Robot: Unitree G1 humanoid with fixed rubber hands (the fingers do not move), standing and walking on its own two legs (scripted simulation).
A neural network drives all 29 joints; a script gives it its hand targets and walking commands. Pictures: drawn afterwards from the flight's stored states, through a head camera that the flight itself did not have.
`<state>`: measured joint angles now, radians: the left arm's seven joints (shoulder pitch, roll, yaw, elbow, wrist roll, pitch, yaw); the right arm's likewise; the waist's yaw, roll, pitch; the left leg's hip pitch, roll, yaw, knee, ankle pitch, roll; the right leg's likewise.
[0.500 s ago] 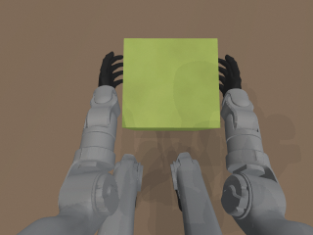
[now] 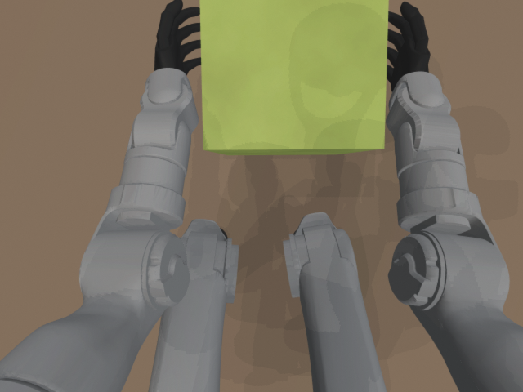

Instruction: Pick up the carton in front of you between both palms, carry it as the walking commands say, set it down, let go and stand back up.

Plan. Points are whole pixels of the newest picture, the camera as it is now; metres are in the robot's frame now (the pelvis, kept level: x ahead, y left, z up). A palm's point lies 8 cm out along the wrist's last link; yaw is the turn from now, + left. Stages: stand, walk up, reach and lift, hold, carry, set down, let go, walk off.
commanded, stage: set down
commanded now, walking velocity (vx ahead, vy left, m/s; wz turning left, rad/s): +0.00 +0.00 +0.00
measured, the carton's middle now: (286, 86) +0.51 -0.06 -0.21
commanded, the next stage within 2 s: none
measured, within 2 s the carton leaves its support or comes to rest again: rests again in 1.26 s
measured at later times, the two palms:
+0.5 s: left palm (183, 78) +0.52 +0.10 -0.20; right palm (387, 80) +0.50 -0.20 -0.20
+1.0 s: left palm (182, 80) +0.52 +0.10 -0.22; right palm (382, 87) +0.50 -0.20 -0.22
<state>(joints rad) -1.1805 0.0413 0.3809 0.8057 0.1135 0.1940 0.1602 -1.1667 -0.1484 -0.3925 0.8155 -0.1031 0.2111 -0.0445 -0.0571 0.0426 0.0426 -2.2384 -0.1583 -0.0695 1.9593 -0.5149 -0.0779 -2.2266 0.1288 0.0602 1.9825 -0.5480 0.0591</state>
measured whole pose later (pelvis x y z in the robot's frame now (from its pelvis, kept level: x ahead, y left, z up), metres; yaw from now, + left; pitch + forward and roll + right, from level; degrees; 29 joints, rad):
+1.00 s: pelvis +0.00 +0.00 -0.06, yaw +0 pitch +37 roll +0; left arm -1.33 0.15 0.34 1.06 0.06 0.11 0.11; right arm -1.31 -0.24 -0.32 1.06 -0.07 0.14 -0.01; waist -0.06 0.05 0.27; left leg -2.26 -0.14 -0.03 2.19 -0.57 -0.06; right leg -2.25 0.08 0.03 2.21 -0.60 0.04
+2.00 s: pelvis +0.01 +0.00 +0.03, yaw -1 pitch +44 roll +1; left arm -1.15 0.23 0.21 0.91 -0.07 0.11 0.13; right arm -1.14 -0.34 -0.22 0.94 0.13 0.09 -0.03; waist -0.04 0.02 0.02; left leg -2.12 -0.06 -0.01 1.89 -0.54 -0.03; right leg -2.13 0.05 0.02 1.91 -0.54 0.00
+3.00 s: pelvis +0.09 -0.01 +0.29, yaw -2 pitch +33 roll +1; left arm -0.38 0.15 0.17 0.59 0.05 0.06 0.02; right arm -0.41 -0.24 -0.20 0.65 -0.02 0.04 0.08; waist -0.02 0.00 -0.09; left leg -1.09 -0.03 -0.06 0.84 -0.32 -0.02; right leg -1.10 0.05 0.04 0.85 -0.32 -0.01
